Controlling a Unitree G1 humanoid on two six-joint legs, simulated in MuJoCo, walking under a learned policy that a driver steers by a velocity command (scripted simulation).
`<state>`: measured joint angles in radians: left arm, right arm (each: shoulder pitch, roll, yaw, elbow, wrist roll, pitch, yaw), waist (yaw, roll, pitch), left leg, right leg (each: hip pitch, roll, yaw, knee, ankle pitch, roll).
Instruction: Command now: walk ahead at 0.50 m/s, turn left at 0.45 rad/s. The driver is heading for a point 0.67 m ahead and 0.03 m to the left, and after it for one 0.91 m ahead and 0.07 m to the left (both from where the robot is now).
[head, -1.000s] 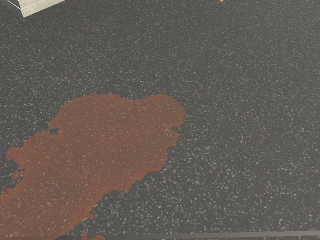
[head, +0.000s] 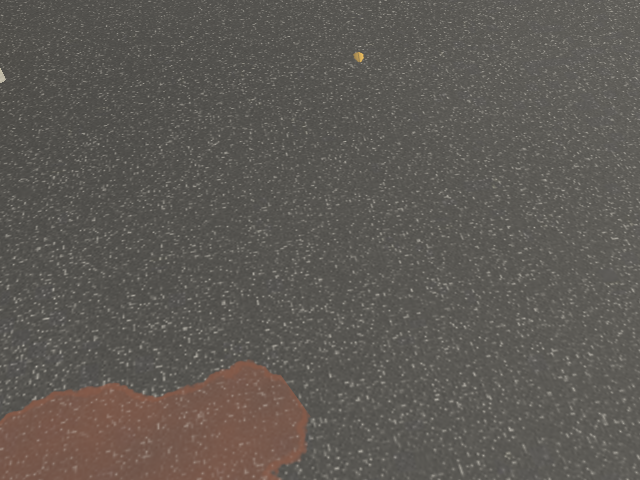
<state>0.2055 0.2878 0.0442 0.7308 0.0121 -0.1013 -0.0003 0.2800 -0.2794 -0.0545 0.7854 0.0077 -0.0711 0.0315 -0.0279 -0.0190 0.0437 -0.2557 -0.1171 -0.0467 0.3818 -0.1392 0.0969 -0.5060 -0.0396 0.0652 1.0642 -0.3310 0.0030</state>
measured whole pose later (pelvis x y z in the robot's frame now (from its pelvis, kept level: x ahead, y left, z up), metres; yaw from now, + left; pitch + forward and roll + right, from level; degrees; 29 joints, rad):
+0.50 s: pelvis +0.28 -0.04 +0.00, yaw +13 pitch +1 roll -1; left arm 0.29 0.26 0.05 0.78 0.00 -0.10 -0.02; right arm 0.25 -0.31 -0.06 0.73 0.01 -0.05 0.00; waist 0.03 0.05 0.01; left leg -0.53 0.04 -0.06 1.04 -0.33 0.01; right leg -0.21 0.05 0.00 0.36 -0.17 -0.04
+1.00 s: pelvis +0.42 +0.03 -0.01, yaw +11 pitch +0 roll +1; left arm 0.22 0.28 0.04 0.86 -0.01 0.04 0.03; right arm 0.10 -0.22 -0.03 0.77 -0.02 0.00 -0.01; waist 0.01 -0.02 0.04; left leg -0.34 -0.02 0.05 0.46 -0.13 0.04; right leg -0.38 -0.06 0.03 0.79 -0.41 0.06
